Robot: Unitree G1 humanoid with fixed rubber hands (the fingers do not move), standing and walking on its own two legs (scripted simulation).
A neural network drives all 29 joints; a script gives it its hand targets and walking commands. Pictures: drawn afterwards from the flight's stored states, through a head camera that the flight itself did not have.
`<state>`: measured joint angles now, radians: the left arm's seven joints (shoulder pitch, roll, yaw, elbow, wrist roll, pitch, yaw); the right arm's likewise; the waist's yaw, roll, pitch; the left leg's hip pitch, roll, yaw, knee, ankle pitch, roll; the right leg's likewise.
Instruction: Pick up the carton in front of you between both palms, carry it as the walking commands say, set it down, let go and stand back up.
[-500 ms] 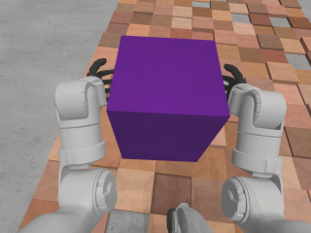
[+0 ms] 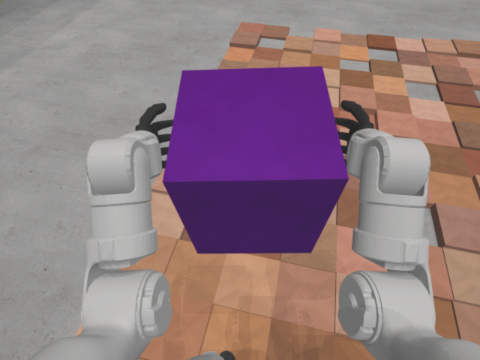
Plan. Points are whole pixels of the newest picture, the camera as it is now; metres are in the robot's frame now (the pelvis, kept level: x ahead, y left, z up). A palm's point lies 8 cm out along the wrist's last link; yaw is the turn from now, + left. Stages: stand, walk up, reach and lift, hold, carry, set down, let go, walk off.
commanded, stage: carry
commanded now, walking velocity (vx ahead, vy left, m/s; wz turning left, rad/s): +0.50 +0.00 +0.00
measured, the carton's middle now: (252, 170) +0.40 +0.02 +0.10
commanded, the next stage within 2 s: none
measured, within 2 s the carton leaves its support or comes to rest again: neither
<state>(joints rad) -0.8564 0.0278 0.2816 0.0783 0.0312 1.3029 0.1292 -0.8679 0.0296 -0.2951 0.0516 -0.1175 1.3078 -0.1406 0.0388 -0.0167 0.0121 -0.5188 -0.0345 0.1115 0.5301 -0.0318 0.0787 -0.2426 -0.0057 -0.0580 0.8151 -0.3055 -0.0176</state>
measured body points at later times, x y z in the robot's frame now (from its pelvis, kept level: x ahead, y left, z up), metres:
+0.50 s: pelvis +0.32 -0.04 +0.00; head +0.36 -0.05 +0.45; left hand +0.71 +0.10 +0.14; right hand +0.71 -0.21 +0.13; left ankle +0.16 +0.07 -0.64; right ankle +0.41 -0.11 -0.72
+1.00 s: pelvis +0.63 -0.01 -0.01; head +0.63 +0.00 +0.44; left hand +1.01 +0.13 +0.11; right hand +1.00 -0.17 +0.12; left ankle +0.71 +0.05 -0.73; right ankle +0.46 -0.12 -0.64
